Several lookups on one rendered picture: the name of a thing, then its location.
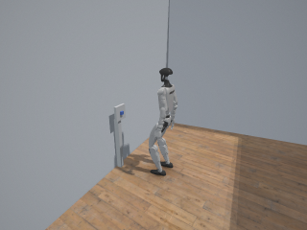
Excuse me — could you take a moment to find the robot left forearm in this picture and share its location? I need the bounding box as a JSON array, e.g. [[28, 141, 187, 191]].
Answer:
[[156, 107, 167, 131]]

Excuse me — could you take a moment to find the robot right shin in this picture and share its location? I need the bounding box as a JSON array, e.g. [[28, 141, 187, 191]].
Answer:
[[158, 144, 170, 164]]

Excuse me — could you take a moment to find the left robot upper arm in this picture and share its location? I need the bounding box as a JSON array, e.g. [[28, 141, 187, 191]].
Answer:
[[157, 87, 168, 112]]

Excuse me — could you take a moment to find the robot right forearm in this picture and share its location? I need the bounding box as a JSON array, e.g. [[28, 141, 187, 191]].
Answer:
[[170, 104, 177, 119]]

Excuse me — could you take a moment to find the robot left hand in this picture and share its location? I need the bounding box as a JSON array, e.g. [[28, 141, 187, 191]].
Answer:
[[153, 129, 162, 144]]

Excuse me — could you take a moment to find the robot left thigh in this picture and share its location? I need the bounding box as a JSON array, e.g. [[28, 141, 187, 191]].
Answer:
[[149, 123, 166, 151]]

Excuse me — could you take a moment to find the right robot upper arm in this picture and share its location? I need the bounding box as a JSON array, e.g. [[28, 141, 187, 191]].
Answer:
[[172, 84, 178, 105]]

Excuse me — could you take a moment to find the panel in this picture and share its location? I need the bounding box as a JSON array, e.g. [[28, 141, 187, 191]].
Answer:
[[113, 103, 126, 168]]

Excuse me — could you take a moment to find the robot right hand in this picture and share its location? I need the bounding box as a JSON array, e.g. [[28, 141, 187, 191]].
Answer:
[[167, 118, 175, 130]]

